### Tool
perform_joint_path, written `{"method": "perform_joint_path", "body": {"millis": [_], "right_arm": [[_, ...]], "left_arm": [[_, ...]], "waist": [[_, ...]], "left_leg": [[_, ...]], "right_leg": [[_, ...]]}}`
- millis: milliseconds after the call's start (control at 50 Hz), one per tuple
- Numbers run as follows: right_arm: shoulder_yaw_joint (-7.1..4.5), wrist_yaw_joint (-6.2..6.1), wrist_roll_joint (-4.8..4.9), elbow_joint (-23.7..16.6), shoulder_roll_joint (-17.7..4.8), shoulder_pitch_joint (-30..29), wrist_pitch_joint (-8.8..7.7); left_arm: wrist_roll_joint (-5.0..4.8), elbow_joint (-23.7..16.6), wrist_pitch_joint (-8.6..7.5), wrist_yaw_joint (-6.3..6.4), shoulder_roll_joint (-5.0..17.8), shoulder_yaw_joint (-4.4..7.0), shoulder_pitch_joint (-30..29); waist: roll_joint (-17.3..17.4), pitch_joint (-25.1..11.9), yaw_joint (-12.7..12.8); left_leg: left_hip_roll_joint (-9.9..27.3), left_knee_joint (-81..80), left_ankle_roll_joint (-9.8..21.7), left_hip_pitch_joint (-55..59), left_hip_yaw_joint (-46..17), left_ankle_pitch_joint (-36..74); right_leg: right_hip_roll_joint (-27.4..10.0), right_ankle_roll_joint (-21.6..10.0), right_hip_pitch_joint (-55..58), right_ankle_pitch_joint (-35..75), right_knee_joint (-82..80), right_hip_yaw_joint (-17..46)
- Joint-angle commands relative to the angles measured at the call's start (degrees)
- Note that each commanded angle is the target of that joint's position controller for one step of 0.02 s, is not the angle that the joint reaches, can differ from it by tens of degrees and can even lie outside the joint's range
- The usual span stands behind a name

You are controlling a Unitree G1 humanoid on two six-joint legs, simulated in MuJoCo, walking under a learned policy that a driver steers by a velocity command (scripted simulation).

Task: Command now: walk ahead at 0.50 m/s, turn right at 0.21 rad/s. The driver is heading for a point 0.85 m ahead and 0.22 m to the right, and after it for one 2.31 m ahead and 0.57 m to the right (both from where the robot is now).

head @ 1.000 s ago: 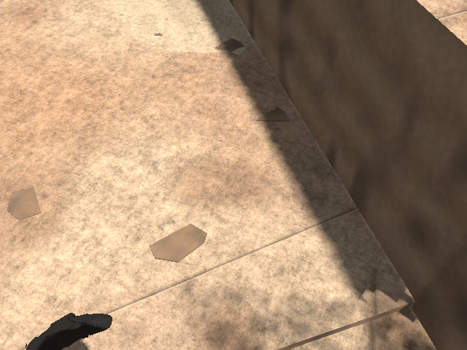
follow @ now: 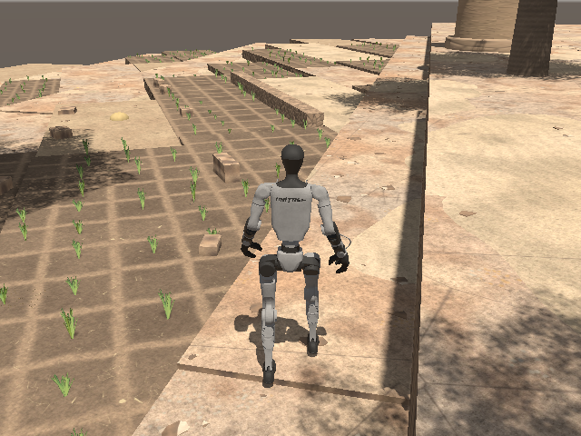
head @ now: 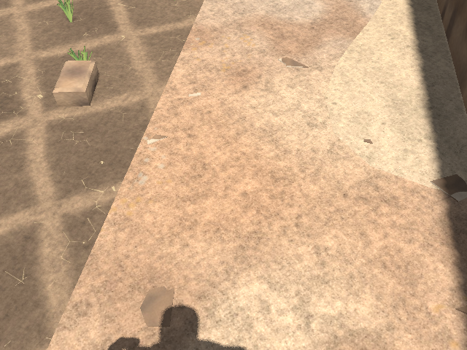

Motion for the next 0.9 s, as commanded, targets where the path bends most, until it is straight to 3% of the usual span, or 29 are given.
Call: {"method": "perform_joint_path", "body": {"millis": [20, 40, 60, 80, 100, 120, 140, 160, 180, 200, 240, 300, 360, 420, 480, 540, 560, 580, 600, 620, 640, 660, 680, 700, 720, 760, 820, 900], "right_arm": [[-2.74, -0.36, -0.06, -1.91, -9.21, -2.51, -0.34], [-2.62, -0.47, -0.26, -1.85, -9.06, -3.72, 0.06], [-2.25, -0.67, -0.62, -1.88, -7.99, -3.87, 0.55], [-1.50, -1.49, -1.57, -2.93, -6.27, -2.96, 0.98], [0.04, -1.30, -2.14, -5.66, -1.70, 2.39, 0.20], [0.04, -0.92, -0.36, -4.72, -4.20, 2.04, -1.10], [-0.75, -0.38, 1.36, -5.49, -7.73, -3.09, -2.07], [-0.51, -0.47, 0.79, -6.23, -7.22, -6.52, -2.61], [-0.48, -0.70, -0.60, -7.00, -6.88, -9.26, -3.02], [-0.66, -0.70, -1.21, -7.21, -6.73, -9.38, -3.03], [-0.74, -0.52, -1.45, -7.22, -6.02, -9.27, -2.58], [-0.40, -0.68, -1.42, -7.66, -4.62, -12.45, -1.88], [0.15, -0.35, -1.14, -8.41, -3.13, -17.61, -2.06], [0.43, 0.38, -0.73, -9.34, -2.68, -22.92, -2.60], [0.06, 0.95, -0.37, -9.95, -3.65, -25.18, -3.20], [-0.87, 0.81, -0.09, -9.06, -5.70, -21.75, -3.76], [-1.62, 0.42, -0.27, -7.84, -6.96, -17.01, -3.97], [-2.49, -0.02, -0.80, -6.56, -8.76, -10.03, -4.16], [-3.23, -0.61, -1.36, -5.79, -12.07, -0.60, -3.85], [-3.82, -0.18, -1.39, -3.59, -14.99, 2.21, -3.00], [-2.65, -0.03, -0.33, -4.44, -8.96, 0.66, -2.69], [-1.82, -0.35, -0.28, -4.74, -5.84, -2.07, -2.44], [-1.40, -0.35, -0.79, -4.47, -5.40, -4.75, -2.14], [-1.09, -0.33, -1.09, -3.77, -4.46, -6.03, -2.02], [-0.88, -0.44, -1.63, -3.21, -4.04, -6.51, -2.19], [-0.95, -0.24, -1.20, -1.99, -3.76, -6.23, -2.66], [-1.68, 0.09, -0.80, 0.17, -6.24, -4.75, -3.08], [-1.82, 0.19, -0.01, 1.86, -8.01, -3.88, -2.36]], "left_arm": [[-0.06, -3.93, -0.31, -0.15, 6.71, 2.18, -2.19], [0.12, -3.00, -0.22, -0.05, 7.48, 2.75, 1.00], [0.40, -0.85, -0.05, 0.23, 9.16, 3.99, 7.55], [0.25, 1.01, -0.04, 0.51, 12.67, 5.40, 15.67], [0.36, 0.61, -0.15, 0.48, 19.08, 6.39, 17.23], [-0.10, -0.19, -0.58, -0.04, 14.33, 5.33, 18.08], [0.21, -1.05, -1.06, 0.02, 11.10, 4.50, 15.57], [0.44, -1.45, -1.26, 0.11, 10.33, 4.26, 14.21], [0.65, -1.80, -1.20, 0.31, 9.49, 3.92, 12.71], [1.09, -2.21, -1.35, 0.72, 8.38, 3.41, 11.59], [0.79, -2.63, -1.35, 1.38, 7.86, 3.27, 11.58], [0.40, -2.09, -1.26, 2.55, 9.54, 3.81, 13.85], [0.20, -1.32, -0.65, 3.48, 9.78, 3.98, 15.60], [-0.16, -0.33, -0.02, 3.86, 9.69, 4.14, 17.98], [-0.51, 0.39, 0.82, 4.16, 9.35, 4.31, 19.41], [-0.41, 0.14, 1.66, 4.53, 9.99, 4.96, 18.01], [-0.29, -0.43, 1.84, 4.40, 9.51, 4.91, 16.76], [0.09, -1.40, 1.85, 4.04, 7.71, 4.27, 15.59], [1.42, -2.92, 1.76, 3.91, 4.59, 3.08, 16.06], [-0.46, -3.92, 1.20, 3.64, 0.50, 1.78, 25.89], [-1.29, -2.29, 1.18, 3.93, 6.94, 2.77, 24.15], [-0.90, -3.29, 1.32, 3.86, 10.13, 3.72, 16.62], [-0.33, -4.04, 1.49, 3.93, 9.76, 3.86, 13.10], [0.31, -4.91, 1.40, 3.69, 8.96, 3.99, 11.12], [-0.03, -5.22, 1.51, 3.21, 7.72, 3.95, 11.55], [-0.49, -5.56, 1.93, 2.80, 5.16, 3.47, 11.56], [0.26, -7.09, 1.81, 2.60, 3.12, 2.58, 8.14], [0.49, -8.27, 0.41, 1.33, 2.45, 1.63, 1.37]], "waist": [[5.84, 2.67, 1.82], [5.26, 1.30, 3.70], [3.46, -2.67, 6.48], [-2.81, -7.02, 9.05], [-18.89, -9.79, 5.01], [-14.30, -13.02, 7.02], [-8.13, -8.03, 7.89], [-3.40, -6.31, 7.60], [-0.87, -4.03, 7.15], [-1.79, -3.77, 5.61], [-3.00, -3.15, 4.69], [-1.40, -1.00, 5.22], [-2.39, 0.55, 6.74], [-2.84, 1.72, 8.60], [-3.04, 1.99, 8.89], [-5.05, 1.50, 6.42], [-5.38, -0.97, 3.89], [-4.29, -7.10, 0.31], [2.52, -16.74, -2.85], [22.94, -22.25, 2.26], [15.27, -17.18, 0.70], [8.94, -9.13, -0.89], [4.57, -4.22, 0.15], [4.83, -1.17, 1.10], [6.89, -0.61, 2.42], [7.84, -0.17, 3.02], [5.70, 1.06, 2.94], [4.41, 2.00, 1.16]], "left_leg": [[17.82, -5.14, 8.44, -1.51, -5.22, 8.14], [16.62, -1.15, 7.19, -1.44, -3.05, 13.56], [13.64, 8.38, 5.65, -2.32, 0.19, 22.20], [9.55, 24.88, 2.56, -8.28, 4.19, 18.94], [-0.53, 45.54, -2.78, -31.89, 3.78, -8.43], [-0.21, 53.62, -2.16, -40.40, -4.26, -15.10], [3.00, 55.12, -0.78, -43.65, -5.65, -10.05], [4.95, 53.68, 0.02, -42.68, -5.29, -6.86], [6.36, 50.31, 0.17, -41.84, -5.04, -4.45], [7.56, 46.89, 0.25, -38.67, -5.66, -1.71], [7.38, 41.56, -0.62, -36.65, -5.05, 0.32], [6.24, 32.96, -2.80, -37.99, -3.99, 5.51], [4.75, 22.41, -4.28, -35.11, -3.91, 15.56], [2.97, 15.40, -4.52, -30.67, -3.36, 21.44], [2.07, 11.08, -3.79, -28.75, -4.47, 20.81], [2.24, 8.77, -1.93, -24.25, -4.82, 15.03], [1.85, 6.96, -0.51, -17.50, -3.55, 14.67], [5.03, 7.33, 1.91, -5.70, -5.02, 15.03], [14.94, 9.64, 5.26, 10.64, -15.35, 10.60], [27.59, 4.56, 14.91, 27.05, -42.56, 0.40], [27.08, 1.15, 13.07, 22.44, -45.22, -12.67], [24.08, -0.17, 10.39, 14.24, -35.02, -11.39], [21.55, -1.43, 9.05, 6.33, -27.48, -3.57], [19.62, -2.79, 8.96, 1.12, -22.56, 2.33], [17.99, -4.12, 8.39, -2.25, -18.32, 5.68], [16.64, -6.55, 9.18, -5.08, -13.32, 8.63], [17.60, -9.14, 11.48, -5.77, -9.64, 14.03], [15.17, -9.50, 10.20, -5.30, -2.11, 20.50]], "right_leg": [[-0.52, -2.11, 2.98, -4.13, -1.19, -0.17], [0.78, -2.97, 7.70, -4.64, -2.88, -1.68], [3.51, -3.97, 16.25, -5.62, -3.68, -3.69], [0.83, -5.86, 26.66, -5.80, -6.23, 3.46], [-10.06, -16.18, 43.24, -14.59, -13.63, 32.24], [-12.80, -18.46, 47.20, -28.20, -21.55, 44.77], [-12.47, -16.70, 43.11, -28.37, -21.55, 39.10], [-10.89, -15.27, 39.10, -24.44, -20.74, 34.53], [-9.50, -14.74, 34.80, -18.29, -20.89, 30.47], [-7.84, -14.11, 31.56, -12.93, -21.38, 27.08], [-5.92, -14.14, 29.44, -6.47, -22.62, 23.42], [-4.89, -14.54, 27.21, 0.53, -23.43, 19.80], [-2.43, -12.59, 23.87, 0.25, -23.36, 16.57], [-1.72, -11.42, 21.48, -1.63, -22.50, 16.79], [-2.75, -10.74, 24.78, -2.33, -19.37, 20.11], [-4.14, -9.39, 28.08, 3.24, -14.61, 23.15], [-2.66, -8.33, 27.69, 9.18, -10.48, 22.54], [0.34, -6.67, 25.07, 11.21, -1.20, 20.22], [4.52, -4.74, 16.63, -1.22, 14.70, 15.40], [11.73, -1.15, -4.60, -33.78, 32.14, 9.76], [5.93, -0.70, -10.92, -31.06, 38.60, 10.69], [4.06, -0.44, -11.71, -25.53, 38.91, 8.97], [2.05, -0.02, -9.74, -21.44, 37.44, 7.00], [0.58, 0.14, -8.77, -18.91, 35.04, 6.85], [-0.87, 0.08, -6.26, -17.43, 33.50, 6.61], [-1.63, 0.21, -5.24, -16.73, 31.11, 5.15], [-1.99, 0.80, -7.30, -12.72, 23.43, 5.22], [-1.19, 0.18, -4.31, -0.42, 8.37, 1.91]]}}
